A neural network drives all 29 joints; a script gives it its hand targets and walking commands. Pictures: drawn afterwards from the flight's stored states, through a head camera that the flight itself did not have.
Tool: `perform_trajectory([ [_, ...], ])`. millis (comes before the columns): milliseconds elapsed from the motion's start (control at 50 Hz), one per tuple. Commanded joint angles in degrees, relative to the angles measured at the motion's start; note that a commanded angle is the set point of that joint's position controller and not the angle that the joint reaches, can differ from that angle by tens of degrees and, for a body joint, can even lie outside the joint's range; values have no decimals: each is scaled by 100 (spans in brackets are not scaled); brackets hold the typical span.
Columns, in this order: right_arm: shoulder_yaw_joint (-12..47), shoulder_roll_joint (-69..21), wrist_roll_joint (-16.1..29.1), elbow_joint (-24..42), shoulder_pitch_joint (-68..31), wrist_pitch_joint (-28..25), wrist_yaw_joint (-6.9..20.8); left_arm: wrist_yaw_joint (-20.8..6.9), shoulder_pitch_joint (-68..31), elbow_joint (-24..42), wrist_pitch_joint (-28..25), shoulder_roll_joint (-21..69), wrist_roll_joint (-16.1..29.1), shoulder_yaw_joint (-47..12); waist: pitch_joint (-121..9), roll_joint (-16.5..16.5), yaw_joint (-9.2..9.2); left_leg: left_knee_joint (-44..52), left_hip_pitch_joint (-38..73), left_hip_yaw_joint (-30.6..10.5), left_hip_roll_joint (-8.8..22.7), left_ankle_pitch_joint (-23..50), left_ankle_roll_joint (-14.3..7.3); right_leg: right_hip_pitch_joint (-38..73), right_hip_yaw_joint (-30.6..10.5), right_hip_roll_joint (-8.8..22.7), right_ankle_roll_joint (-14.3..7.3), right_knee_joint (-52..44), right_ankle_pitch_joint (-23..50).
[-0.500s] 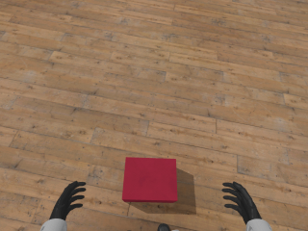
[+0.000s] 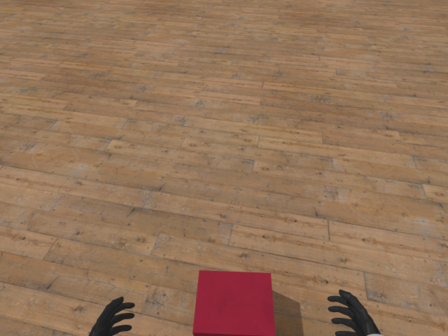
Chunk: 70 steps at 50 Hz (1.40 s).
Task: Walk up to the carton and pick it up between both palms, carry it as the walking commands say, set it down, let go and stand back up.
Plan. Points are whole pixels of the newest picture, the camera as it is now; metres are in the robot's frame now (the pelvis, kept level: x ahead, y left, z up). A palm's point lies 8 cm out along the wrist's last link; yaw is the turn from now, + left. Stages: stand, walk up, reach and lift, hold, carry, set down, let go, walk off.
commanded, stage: stand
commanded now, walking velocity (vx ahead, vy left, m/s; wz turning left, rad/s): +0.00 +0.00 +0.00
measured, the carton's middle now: (234, 307) +0.39 -0.03 -0.69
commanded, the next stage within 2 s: none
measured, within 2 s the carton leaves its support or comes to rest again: neither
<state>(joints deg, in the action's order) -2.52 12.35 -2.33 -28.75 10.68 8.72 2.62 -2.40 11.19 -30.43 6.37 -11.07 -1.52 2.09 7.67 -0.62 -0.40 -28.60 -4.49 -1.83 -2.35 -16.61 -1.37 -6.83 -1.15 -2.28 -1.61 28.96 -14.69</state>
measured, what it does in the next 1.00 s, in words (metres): stands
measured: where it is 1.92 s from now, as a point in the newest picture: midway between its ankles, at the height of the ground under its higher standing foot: outside the picture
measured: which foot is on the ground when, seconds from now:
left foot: down 0.00-1.00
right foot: down 0.00-1.00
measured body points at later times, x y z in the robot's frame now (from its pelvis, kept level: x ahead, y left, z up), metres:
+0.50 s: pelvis +0.03 -0.01 +0.00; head -0.02 +0.00 +0.45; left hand +0.14 +0.28 -0.10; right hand +0.13 -0.30 -0.09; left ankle +0.00 +0.11 -0.74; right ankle +0.02 -0.10 -0.74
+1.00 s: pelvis +0.00 -0.01 +0.01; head -0.03 +0.00 +0.46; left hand +0.09 +0.29 -0.12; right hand +0.06 -0.31 -0.11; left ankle +0.00 +0.11 -0.74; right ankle +0.02 -0.10 -0.74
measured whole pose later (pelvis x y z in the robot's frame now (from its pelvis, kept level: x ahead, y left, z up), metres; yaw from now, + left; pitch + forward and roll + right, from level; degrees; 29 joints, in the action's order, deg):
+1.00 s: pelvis +0.00 -0.01 +0.01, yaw -1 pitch -3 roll +0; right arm -2.5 18.7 -1.8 -55.7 15.0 -1.5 -0.4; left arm 0.3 11.8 -57.4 -1.3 -19.0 -1.6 2.0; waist -1.9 0.5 0.1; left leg -23.1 -6.3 -1.2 -1.0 -13.5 -0.5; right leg -8.7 -1.9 -3.3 -2.4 22.9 -10.8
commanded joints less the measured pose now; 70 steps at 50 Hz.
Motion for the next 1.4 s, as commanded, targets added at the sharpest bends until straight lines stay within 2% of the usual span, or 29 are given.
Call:
perform_trajectory([
  [0, -408, 1042, -10, -98, -30, -657, -231, 288, -166, 44, -600, -1413, -111, 471, -1269, 270, -42, 332, -366, -340, 419, 40, 97, -319, -804, 685, 67, -808, -250],
  [60, -433, 1099, -33, -297, -89, -838, -230, 321, -102, -172, -726, -1369, -120, 445, -1099, 167, -38, 327, -530, -391, 495, 780, 70, -355, -656, 650, 112, -686, 909],
  [120, -471, 1213, -14, -507, -46, -928, -270, 353, -35, -411, -774, -1367, -84, 412, -1046, 66, 17, 333, -598, -396, 565, 1495, 81, -254, -610, 639, 138, -565, 1703],
  [180, -510, 1293, 19, -670, 68, -971, -323, 375, 50, -606, -801, -1468, -85, 429, -1010, 95, 26, 338, -579, -338, 601, 1857, 111, -166, -614, 678, 145, -553, 2178],
  [220, -525, 1349, 26, -783, 143, -991, -351, 384, 86, -739, -810, -1528, -87, 439, -988, 111, 36, 350, -531, -333, 628, 1932, 110, -173, -629, 688, 133, -568, 2237],
  [320, -516, 1459, 35, -1001, 214, -1025, -387, 394, 67, -971, -829, -1634, -94, 440, -1036, 27, 43, 424, -455, -340, 670, 2006, 108, -124, -630, 666, 81, -584, 2195],
  [580, -354, 1624, 35, -1543, 60, -1124, -379, 339, -211, -1541, -870, -1745, -75, 343, -648, -15, 60, 925, -702, -557, 770, 800, -3, -381, -839, 668, -40, -994, 620],
  [760, -283, 1687, 33, -1939, 56, -1170, -353, 310, -354, -1924, -896, -1814, -34, 282, -502, 110, 64, 1069, -689, -604, 778, 432, -18, -483, -971, 709, -66, -1208, 111],
  [1380, -112, 1829, 136, -2695, -224, -1095, -368, 318, -628, -2775, -872, -1972, 48, 91, -633, 67, 39, 1250, -380, -585, 870, 725, -20, -170, -996, 788, -71, -1320, 680],
])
